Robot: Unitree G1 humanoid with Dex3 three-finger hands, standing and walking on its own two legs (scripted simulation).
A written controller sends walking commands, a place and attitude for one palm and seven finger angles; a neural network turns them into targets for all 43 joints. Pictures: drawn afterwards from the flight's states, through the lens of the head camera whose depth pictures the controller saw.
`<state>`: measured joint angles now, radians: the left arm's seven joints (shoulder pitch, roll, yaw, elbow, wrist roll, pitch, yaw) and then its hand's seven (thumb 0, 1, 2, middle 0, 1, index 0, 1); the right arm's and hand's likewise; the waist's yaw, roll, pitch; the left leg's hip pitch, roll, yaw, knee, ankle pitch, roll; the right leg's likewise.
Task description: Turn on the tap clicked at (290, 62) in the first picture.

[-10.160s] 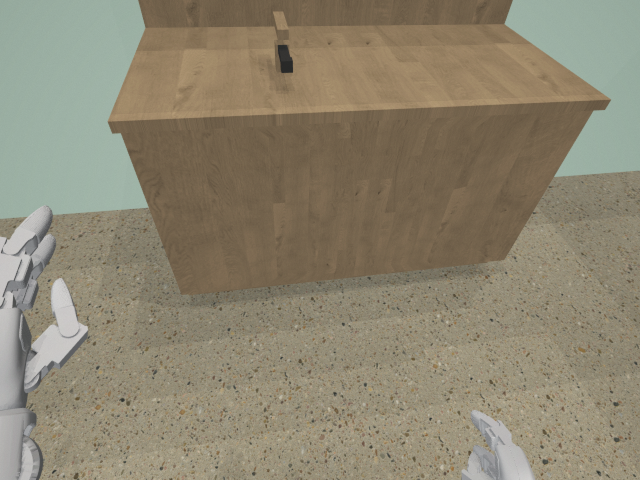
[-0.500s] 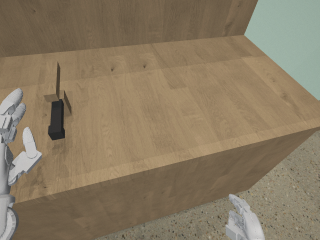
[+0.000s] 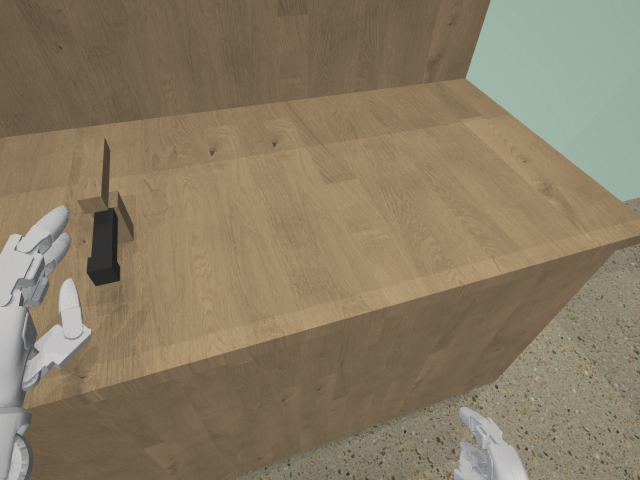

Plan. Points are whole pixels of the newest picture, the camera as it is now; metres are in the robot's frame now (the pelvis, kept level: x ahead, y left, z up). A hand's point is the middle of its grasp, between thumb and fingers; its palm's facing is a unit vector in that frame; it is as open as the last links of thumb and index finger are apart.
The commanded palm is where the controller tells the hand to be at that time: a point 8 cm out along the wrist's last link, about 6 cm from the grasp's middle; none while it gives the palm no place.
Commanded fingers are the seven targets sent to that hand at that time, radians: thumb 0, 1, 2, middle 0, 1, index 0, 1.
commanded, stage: come to a stop and stand still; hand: left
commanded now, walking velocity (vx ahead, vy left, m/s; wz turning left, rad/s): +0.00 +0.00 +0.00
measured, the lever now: (104, 269) +0.33 +0.30 +0.08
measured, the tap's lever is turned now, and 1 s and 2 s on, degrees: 0 0 0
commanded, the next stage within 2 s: look again from close up in 0.54 s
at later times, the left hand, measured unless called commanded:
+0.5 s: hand (80, 310) +0.22 +0.24 +0.16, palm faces +0.38 -0.86 -0.34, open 7.4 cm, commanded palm +0.17 +0.28 +0.18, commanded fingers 0.00 0.90 0.90 -0.20 -0.30 -0.20 -0.30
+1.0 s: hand (49, 309) +0.22 +0.27 +0.17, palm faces +0.40 -0.85 -0.33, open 7.4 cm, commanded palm +0.16 +0.30 +0.18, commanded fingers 0.00 0.90 0.90 -0.20 -0.30 -0.20 -0.30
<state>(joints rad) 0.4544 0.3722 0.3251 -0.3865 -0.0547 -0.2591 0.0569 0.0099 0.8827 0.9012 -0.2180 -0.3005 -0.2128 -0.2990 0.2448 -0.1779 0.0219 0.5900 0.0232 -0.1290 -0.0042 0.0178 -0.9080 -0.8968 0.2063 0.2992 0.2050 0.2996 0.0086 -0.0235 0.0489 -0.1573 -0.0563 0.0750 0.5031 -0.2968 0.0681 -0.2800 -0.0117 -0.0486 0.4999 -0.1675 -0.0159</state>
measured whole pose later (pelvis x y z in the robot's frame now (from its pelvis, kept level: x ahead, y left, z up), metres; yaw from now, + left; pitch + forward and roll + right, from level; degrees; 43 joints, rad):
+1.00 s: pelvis +0.01 +0.02 +0.00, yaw +1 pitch -3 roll -1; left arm 0.41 0.36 0.35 -0.50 -0.05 -0.22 0.10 0.01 0.89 0.90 -0.21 -0.30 -0.21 -0.30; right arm 0.20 -0.18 0.02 0.58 0.02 -0.13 -0.01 0.02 -0.91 -0.90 0.21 0.30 0.21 0.30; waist 0.04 -0.05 0.08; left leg -0.13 -0.06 0.06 0.46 -0.29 0.08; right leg -0.23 -0.02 -0.06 0.41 -0.14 0.00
